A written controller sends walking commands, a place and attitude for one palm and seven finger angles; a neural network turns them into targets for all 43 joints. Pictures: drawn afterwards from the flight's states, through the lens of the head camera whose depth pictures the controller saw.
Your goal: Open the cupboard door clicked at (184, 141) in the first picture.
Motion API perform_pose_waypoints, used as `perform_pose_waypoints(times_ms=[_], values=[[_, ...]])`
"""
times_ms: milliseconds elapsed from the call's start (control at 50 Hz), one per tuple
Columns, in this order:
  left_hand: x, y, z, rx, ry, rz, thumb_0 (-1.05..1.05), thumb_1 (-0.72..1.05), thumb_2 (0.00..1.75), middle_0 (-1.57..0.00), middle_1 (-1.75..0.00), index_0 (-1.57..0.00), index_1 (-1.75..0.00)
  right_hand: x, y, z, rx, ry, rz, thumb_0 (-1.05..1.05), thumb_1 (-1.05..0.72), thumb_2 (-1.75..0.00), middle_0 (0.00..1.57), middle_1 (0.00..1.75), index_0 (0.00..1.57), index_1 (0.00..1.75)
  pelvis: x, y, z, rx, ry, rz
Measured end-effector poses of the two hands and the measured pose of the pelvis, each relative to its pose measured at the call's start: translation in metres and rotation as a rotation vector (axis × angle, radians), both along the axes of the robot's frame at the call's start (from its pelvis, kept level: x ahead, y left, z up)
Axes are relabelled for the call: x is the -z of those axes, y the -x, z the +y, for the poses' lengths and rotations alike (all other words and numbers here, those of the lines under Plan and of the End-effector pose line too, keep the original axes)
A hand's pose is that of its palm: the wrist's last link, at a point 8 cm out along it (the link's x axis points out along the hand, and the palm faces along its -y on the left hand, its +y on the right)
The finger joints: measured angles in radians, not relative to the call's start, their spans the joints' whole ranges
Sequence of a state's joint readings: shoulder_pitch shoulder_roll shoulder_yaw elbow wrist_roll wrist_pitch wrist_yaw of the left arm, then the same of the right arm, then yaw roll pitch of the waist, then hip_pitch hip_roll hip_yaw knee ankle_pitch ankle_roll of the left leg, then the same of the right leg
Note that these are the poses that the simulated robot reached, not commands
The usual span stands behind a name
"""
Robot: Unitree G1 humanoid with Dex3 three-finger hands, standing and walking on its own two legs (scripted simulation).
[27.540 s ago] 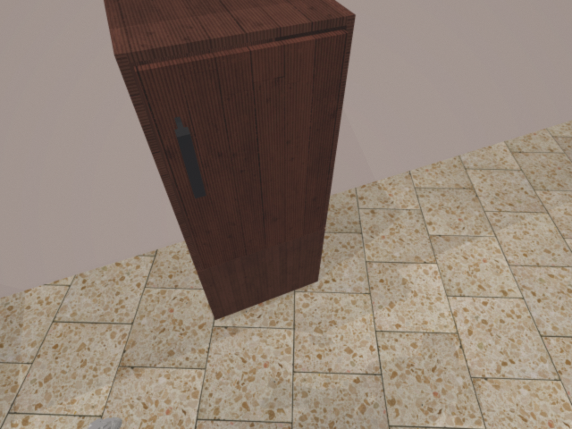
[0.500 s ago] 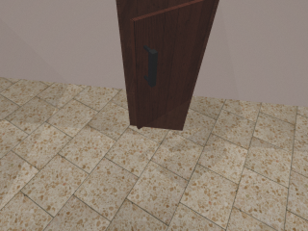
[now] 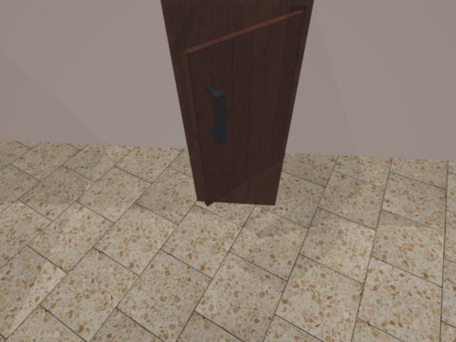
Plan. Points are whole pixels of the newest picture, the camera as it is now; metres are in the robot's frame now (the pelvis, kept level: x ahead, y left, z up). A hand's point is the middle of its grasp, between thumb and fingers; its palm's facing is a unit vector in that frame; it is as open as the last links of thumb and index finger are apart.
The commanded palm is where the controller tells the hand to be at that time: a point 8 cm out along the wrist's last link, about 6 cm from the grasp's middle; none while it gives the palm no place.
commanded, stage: let the arm hang, fingers relaxed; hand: left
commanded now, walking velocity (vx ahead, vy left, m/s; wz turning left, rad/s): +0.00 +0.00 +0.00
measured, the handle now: (214, 115) +0.64 +0.07 +0.03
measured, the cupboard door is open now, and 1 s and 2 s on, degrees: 43 43 43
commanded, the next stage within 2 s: look to check the result in 0.12 s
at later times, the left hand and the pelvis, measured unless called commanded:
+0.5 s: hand out of the picture +0.09 +0.23 -0.15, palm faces -0.02 -0.94 -0.33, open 7.4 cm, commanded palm none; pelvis +0.02 -0.01 +0.00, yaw +0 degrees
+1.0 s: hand out of the picture +0.10 +0.21 -0.17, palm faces -0.06 -0.95 -0.29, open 7.4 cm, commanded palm none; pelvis +0.03 -0.01 +0.00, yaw -4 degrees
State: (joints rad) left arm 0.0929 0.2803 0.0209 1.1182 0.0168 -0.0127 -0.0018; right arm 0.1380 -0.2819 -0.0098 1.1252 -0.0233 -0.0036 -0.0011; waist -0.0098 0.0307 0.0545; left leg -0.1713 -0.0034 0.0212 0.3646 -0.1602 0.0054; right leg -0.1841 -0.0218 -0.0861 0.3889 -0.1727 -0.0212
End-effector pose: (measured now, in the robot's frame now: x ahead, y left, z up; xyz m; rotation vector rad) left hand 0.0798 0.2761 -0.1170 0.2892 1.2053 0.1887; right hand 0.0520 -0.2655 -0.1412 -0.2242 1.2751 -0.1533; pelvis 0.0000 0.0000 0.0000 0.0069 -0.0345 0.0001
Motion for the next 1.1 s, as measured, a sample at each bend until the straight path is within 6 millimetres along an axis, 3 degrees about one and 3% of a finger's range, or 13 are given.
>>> perform_pose_waypoints(times_ms=[140, 300, 560, 860, 980, 1100], values=[[0.0, -0.015, -0.006, 0.016, 0.009, -0.005, 0.01, 0.91, 0.89, -0.2, -0.3, -0.21, -0.3, -0.008, -0.012, -0.018, -0.001, 0.041, -0.005, 0.0, -0.91, -0.9, 0.21, 0.3, 0.2, 0.3, -0.002, -0.008, -0.004, 0.002, 0.001, 0.004], [0.001, -0.015, -0.005, 0.009, 0.0, 0.024, 0.01, 0.9, 0.89, -0.2, -0.3, -0.21, -0.3, -0.012, -0.019, -0.028, -0.004, 0.06, 0.004, 0.01, -0.91, -0.9, 0.21, 0.3, 0.2, 0.3, -0.003, -0.016, -0.008, 0.004, 0.002, 0.005], [0.0, -0.008, -0.003, -0.009, -0.013, 0.066, 0.01, 0.91, 0.89, -0.2, -0.3, -0.21, -0.3, -0.01, -0.029, -0.025, -0.011, 0.044, 0.013, 0.01, -0.9, -0.9, 0.21, 0.3, 0.2, 0.3, -0.004, -0.025, -0.012, 0.005, 0.003, 0.009], [0.002, -0.02, -0.01, -0.003, 0.002, 0.048, 0.01, 0.91, 0.89, -0.2, -0.3, -0.21, -0.3, -0.01, -0.034, -0.022, -0.004, 0.039, 0.007, 0.01, -0.9, -0.9, 0.21, 0.3, 0.2, 0.3, -0.004, -0.032, -0.012, 0.012, 0.003, 0.011], [0.011, -0.02, -0.019, 0.014, 0.017, 0.079, 0.01, 0.91, 0.89, -0.2, -0.3, -0.2, -0.3, -0.005, -0.024, -0.014, 0.055, 0.034, -0.005, 0.0, -0.91, -0.9, 0.21, 0.3, 0.2, 0.3, 0.0, -0.03, -0.011, 0.066, 0.004, 0.017], [0.025, -0.019, -0.035, 0.067, 0.06, 0.119, 0.01, 0.91, 0.89, -0.2, -0.3, -0.2, -0.3, 0.005, 0.009, -0.001, 0.149, 0.012, 0.004, 0.0, -0.91, -0.9, 0.21, 0.3, 0.2, 0.3, 0.008, -0.022, -0.009, 0.133, -0.01, 0.02]])
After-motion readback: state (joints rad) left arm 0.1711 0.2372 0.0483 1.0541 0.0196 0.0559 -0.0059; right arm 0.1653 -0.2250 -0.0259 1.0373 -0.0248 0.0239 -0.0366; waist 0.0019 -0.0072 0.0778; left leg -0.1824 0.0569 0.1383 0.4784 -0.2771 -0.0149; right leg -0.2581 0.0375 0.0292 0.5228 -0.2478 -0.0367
